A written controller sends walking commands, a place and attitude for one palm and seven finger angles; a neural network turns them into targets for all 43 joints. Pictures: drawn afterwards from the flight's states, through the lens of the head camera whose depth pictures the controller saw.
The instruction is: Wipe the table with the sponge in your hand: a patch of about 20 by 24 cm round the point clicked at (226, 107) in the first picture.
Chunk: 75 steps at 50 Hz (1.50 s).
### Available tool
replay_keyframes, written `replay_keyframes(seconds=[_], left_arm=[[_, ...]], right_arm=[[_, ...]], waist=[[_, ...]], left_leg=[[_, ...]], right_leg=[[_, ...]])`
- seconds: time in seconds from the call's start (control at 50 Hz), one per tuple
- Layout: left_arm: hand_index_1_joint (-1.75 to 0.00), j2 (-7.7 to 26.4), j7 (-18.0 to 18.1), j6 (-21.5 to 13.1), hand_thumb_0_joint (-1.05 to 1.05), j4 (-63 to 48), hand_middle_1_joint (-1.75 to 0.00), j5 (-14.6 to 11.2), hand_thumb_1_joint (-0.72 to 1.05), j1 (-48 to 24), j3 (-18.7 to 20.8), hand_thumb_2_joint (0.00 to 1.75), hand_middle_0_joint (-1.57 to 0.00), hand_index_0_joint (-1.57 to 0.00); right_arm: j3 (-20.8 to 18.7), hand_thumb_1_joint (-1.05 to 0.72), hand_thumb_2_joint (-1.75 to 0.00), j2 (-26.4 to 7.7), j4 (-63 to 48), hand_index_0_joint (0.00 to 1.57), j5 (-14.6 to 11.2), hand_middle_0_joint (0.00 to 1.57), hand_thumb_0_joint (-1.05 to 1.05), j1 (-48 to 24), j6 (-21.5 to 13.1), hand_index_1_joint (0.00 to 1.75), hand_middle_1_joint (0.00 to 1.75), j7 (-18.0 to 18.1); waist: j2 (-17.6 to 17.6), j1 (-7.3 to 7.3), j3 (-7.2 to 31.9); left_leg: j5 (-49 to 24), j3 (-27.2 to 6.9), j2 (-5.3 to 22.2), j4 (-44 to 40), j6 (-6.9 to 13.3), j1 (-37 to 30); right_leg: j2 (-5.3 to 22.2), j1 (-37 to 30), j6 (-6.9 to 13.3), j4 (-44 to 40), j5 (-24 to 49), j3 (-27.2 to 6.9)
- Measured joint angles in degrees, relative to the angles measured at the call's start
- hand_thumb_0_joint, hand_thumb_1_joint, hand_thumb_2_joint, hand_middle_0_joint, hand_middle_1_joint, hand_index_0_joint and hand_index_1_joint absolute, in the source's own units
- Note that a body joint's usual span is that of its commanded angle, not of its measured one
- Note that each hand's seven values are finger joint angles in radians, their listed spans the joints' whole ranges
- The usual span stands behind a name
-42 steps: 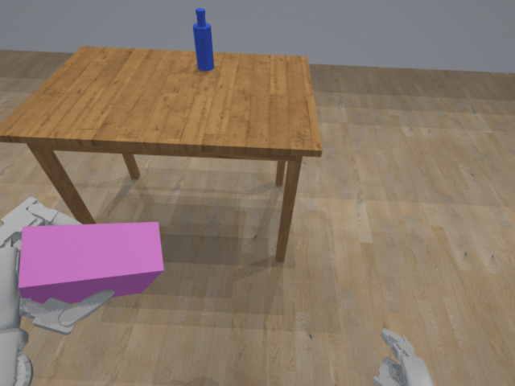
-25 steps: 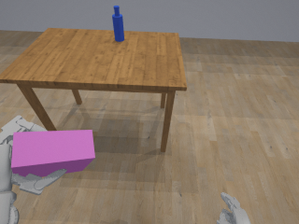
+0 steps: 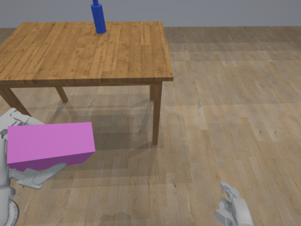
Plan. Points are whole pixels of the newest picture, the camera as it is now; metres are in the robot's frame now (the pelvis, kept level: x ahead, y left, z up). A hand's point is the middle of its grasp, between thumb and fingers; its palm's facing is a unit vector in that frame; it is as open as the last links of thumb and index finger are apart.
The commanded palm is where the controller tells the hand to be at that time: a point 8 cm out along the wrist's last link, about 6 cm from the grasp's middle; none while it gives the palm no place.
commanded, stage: turn to face it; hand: left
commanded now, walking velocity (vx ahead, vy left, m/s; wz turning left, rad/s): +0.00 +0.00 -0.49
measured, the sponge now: (65, 146) +0.24 +0.20 +0.15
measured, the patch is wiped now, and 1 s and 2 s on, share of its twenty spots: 0.00 0.00 0.00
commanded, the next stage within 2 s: take the last steps up to it in 0.68 s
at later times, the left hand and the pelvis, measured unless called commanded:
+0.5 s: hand (69, 140) +0.24 +0.19 +0.16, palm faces +0.31 -0.84 -0.44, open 10.2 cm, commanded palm +0.19 +0.24 +0.19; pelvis +0.00 -0.02 -0.02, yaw -7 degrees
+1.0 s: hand (99, 141) +0.24 +0.13 +0.17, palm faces +0.15 -0.89 -0.42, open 10.2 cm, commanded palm +0.19 +0.20 +0.19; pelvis -0.03 -0.03 +0.00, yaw -14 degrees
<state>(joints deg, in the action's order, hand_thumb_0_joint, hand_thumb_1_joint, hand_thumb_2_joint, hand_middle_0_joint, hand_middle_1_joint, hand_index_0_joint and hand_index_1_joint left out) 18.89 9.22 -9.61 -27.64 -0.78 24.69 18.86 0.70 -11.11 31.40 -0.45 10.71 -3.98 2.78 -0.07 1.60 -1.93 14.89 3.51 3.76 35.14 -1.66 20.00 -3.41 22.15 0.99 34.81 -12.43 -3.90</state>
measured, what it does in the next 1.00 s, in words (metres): steps on the spot: left foot, then right foot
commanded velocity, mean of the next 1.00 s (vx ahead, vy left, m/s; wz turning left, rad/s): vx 0.07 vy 0.04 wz -0.23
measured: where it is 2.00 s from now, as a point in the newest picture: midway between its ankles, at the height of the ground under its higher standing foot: outside the picture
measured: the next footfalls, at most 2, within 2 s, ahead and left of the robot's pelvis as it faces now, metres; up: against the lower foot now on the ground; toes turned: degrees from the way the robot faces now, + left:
left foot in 0.70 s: +0.02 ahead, +0.12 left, +0.00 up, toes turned -8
right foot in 0.92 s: +0.03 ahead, -0.14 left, +0.00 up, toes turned -19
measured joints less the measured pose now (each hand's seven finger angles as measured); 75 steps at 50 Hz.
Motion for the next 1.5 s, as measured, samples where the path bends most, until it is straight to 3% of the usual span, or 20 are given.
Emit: replay_keyframes(seconds=[0.18,0.32,0.4,0.46,0.5,0.56,0.62,0.7,0.74,0.8,0.86,0.9,0.94,0.98,1.06,1.18,1.28,1.32,1.4,1.5], left_arm=[[-1.35,1.37,-0.55,-1.69,-0.01,-2.63,-1.34,-0.43,-0.49,2.39,1.02,0.99,-0.72,-0.72],[-1.35,2.99,-0.52,-1.73,-0.01,-1.84,-1.34,-0.85,-0.49,3.26,3.19,0.99,-0.72,-0.72],[-1.35,2.54,-0.54,-1.04,-0.01,-0.85,-1.34,-1.04,-0.49,2.83,3.19,0.99,-0.72,-0.72],[-1.35,1.48,-0.68,-0.78,-0.01,-0.59,-1.34,-0.47,-0.49,1.73,2.12,0.99,-0.72,-0.72],[-1.35,0.36,-0.82,-0.91,-0.01,-0.51,-1.34,-0.17,-0.49,0.28,0.94,0.99,-0.72,-0.72],[-1.35,-0.82,-0.83,-1.23,-0.01,-0.79,-1.34,-0.13,-0.49,-0.29,-0.25,0.99,-0.72,-0.72],[-1.35,0.85,-1.22,-2.32,-0.01,-1.64,-1.34,-0.15,-0.49,1.90,0.54,0.99,-0.72,-0.72],[-1.35,3.37,-1.35,-3.53,-0.01,-3.04,-1.34,-0.21,-0.49,3.62,2.21,0.99,-0.72,-0.72],[-1.35,4.10,-1.37,-3.82,-0.01,-2.10,-1.34,-0.24,-0.49,2.90,2.86,0.99,-0.72,-0.72],[-1.35,2.95,-1.31,-2.76,-0.01,0.24,-1.34,-0.03,-0.49,2.80,2.72,0.99,-0.72,-0.72],[-1.35,1.10,-0.79,-1.37,-0.01,1.43,-1.34,0.41,-0.49,3.18,1.47,0.99,-0.72,-0.72],[-1.35,0.83,-0.42,-0.63,-0.01,1.48,-1.34,0.93,-0.49,3.08,0.65,0.99,-0.72,-0.72],[-1.35,0.73,-0.29,-0.76,-0.01,1.97,-1.34,1.54,-0.49,1.59,-0.22,0.99,-0.72,-0.72],[-1.35,0.77,-0.55,-0.95,-0.01,2.63,-1.34,1.67,-0.49,-0.30,-1.44,0.99,-0.72,-0.73],[-1.35,1.53,-1.04,-2.44,-0.01,1.34,-1.34,1.27,-0.49,2.21,-1.13,0.99,-0.72,-0.73],[-1.35,4.02,-0.79,-4.47,-0.01,-0.23,-1.34,1.24,-0.49,6.61,1.36,0.99,-0.72,-0.73],[-1.35,2.10,0.20,-4.08,-0.01,0.81,-1.34,1.23,-0.50,4.80,0.83,0.99,-0.72,-0.73],[-1.35,1.31,0.37,-3.85,-0.01,1.61,-1.34,1.21,-0.50,3.22,0.71,0.99,-0.72,-0.73],[-1.35,1.14,0.09,-3.19,-0.01,4.36,-1.34,2.09,-0.50,1.13,0.77,0.99,-0.72,-0.73],[-1.35,1.43,-0.19,-2.76,-0.01,2.48,-1.35,1.53,-0.50,2.69,0.83,0.99,-0.72,-0.73]], right_arm=[[-1.33,-0.90,-0.90,-1.15,-0.01,0.20,0.21,0.20,0.01,1.31,1.75,0.30,0.30,-0.25],[-1.60,-0.90,-0.90,-1.02,0.07,0.20,-0.37,0.20,0.01,2.78,1.81,0.30,0.30,0.44],[-1.09,-0.90,-0.90,-0.27,0.28,0.20,-0.34,0.20,0.01,2.94,0.21,0.30,0.30,0.40],[-0.55,-0.90,-0.90,0.19,0.58,0.20,-0.40,0.20,0.01,2.95,-0.84,0.30,0.30,-0.44],[-0.46,-0.90,-0.90,0.21,1.26,0.20,-0.20,0.20,0.01,2.30,-0.78,0.30,0.30,-0.73],[-0.39,-0.90,-0.90,-0.19,2.37,0.20,0.36,0.20,0.01,0.18,0.19,0.30,0.30,-1.09],[-0.16,-0.90,-0.90,0.12,1.96,0.20,0.59,0.20,0.01,-0.44,1.38,0.30,0.30,-1.14],[-0.37,-0.90,-0.90,-0.59,0.08,0.20,0.65,0.20,0.01,0.57,1.33,0.30,0.30,-0.75],[-0.73,-0.90,-0.90,-0.45,0.16,0.20,0.24,0.20,0.01,0.73,1.29,0.30,0.30,-0.36],[-1.21,-0.90,-0.90,-0.27,0.53,0.20,0.06,0.20,0.01,2.22,0.47,0.30,0.30,-0.14],[-0.90,-0.90,-0.90,-0.27,1.28,0.20,-0.27,0.20,0.01,3.44,-0.69,0.30,0.30,-0.44],[-0.36,-0.90,-0.90,-0.22,1.62,0.20,-0.22,0.20,0.01,3.84,-1.17,0.30,0.30,-0.39],[-0.20,-0.90,-0.90,-0.38,2.45,0.20,-0.02,0.20,0.01,3.18,-1.09,0.30,0.30,-0.18],[-0.68,-0.90,-0.90,-0.58,3.93,0.20,0.07,0.20,0.01,2.38,-0.28,0.30,0.30,-0.16],[-1.16,-0.90,-0.90,-1.34,5.17,0.20,0.36,0.20,0.01,1.96,1.67,0.30,0.30,-0.10],[-2.03,-0.90,-0.90,-1.97,5.03,0.20,0.64,0.20,0.01,4.92,1.48,0.30,0.30,0.55],[-2.71,-0.90,-0.90,-3.21,5.16,0.20,0.70,0.20,0.01,6.29,0.11,0.30,0.30,1.33],[-2.80,-0.91,-0.90,-2.83,5.12,0.20,0.60,0.20,0.01,5.69,-0.31,0.30,0.30,1.60],[-2.16,-0.91,-0.90,-0.28,5.69,0.20,0.51,0.20,0.01,4.43,-1.98,0.30,0.30,1.24],[-0.27,-0.90,-0.90,2.42,5.72,0.20,0.68,0.20,0.01,3.66,-3.67,0.30,0.30,0.34]], waist=[[-0.40,-1.92,-0.26],[-1.04,-2.05,-0.82],[-0.07,-0.79,-2.01],[1.71,-0.26,-2.80],[1.77,-0.45,-2.33],[1.33,-1.07,-2.37],[-0.30,-1.87,-1.25],[-1.15,-2.24,0.52],[-2.27,-1.44,0.09],[-0.89,-1.09,1.23],[0.77,-0.81,1.83],[1.14,-1.02,1.91],[2.08,-1.72,1.21],[2.08,-2.79,0.59],[0.85,-4.20,0.64],[-1.38,-3.84,1.52],[-0.85,-2.49,1.48],[-1.15,-2.08,0.81],[-0.31,-2.58,1.41],[1.52,-1.95,1.68]], left_leg=[[1.21,2.41,0.70,1.71,-0.12,1.28],[1.86,4.57,0.78,2.30,0.19,0.98],[3.69,5.73,2.28,4.96,-0.31,-0.04],[5.72,5.51,4.46,8.08,-1.22,-0.57],[11.59,2.87,2.71,13.02,-1.25,1.68],[13.17,-0.74,-1.17,21.93,-1.25,4.46],[13.15,-1.08,-3.18,16.07,-0.66,1.79],[5.23,-0.04,-3.12,-3.39,0.97,-5.88],[2.79,1.21,-3.03,-3.89,1.06,-6.68],[4.01,1.62,-1.09,-3.73,0.64,-7.57],[4.72,1.94,1.17,-3.31,-0.20,-8.54],[5.98,2.17,2.15,-1.14,-0.91,-8.21],[7.92,1.36,3.33,3.22,-0.56,-6.51],[12.00,-0.99,1.93,11.66,0.46,-2.83],[9.93,-1.88,-0.93,24.31,0.76,4.10],[6.83,1.28,-0.54,9.06,1.69,2.47],[4.98,2.79,-1.19,-5.37,2.94,-5.15],[-1.15,3.13,-1.76,-5.45,2.78,-5.70],[0.47,2.56,-2.03,-3.56,3.27,-5.46],[1.41,2.44,-1.45,-4.02,2.25,-6.43]], right_leg=[[-0.90,2.79,0.17,2.84,-0.87,-2.36],[-1.08,4.06,-0.42,5.06,-1.67,-4.25],[0.80,4.74,-1.63,9.36,-7.53,-0.69],[1.00,3.35,0.02,8.54,-1.95,2.52],[0.83,4.17,1.72,9.09,-2.89,2.65],[0.67,4.03,1.98,5.49,-0.71,1.64],[0.44,3.60,2.00,0.70,2.62,0.01],[-0.75,4.24,1.40,-2.33,5.28,-1.01],[-0.80,5.03,-0.05,1.16,-0.18,-1.48],[-0.29,6.23,-2.09,12.17,-8.35,2.18],[1.40,2.20,-2.61,9.74,-8.93,5.98],[2.58,-2.62,-2.36,2.20,-7.02,7.97],[2.13,-3.97,0.63,-0.26,-2.60,9.46],[2.43,-3.53,2.55,1.08,-3.07,10.33],[3.49,-4.32,2.83,-2.05,-1.72,9.77],[5.43,-5.63,2.09,-6.35,0.43,9.07],[6.63,-5.86,0.40,-3.07,-2.08,9.37],[6.95,-5.02,-0.18,1.42,-7.17,8.17],[6.38,-0.35,-1.44,16.47,-14.99,7.88],[6.43,-1.81,-2.41,10.33,-14.07,10.95]])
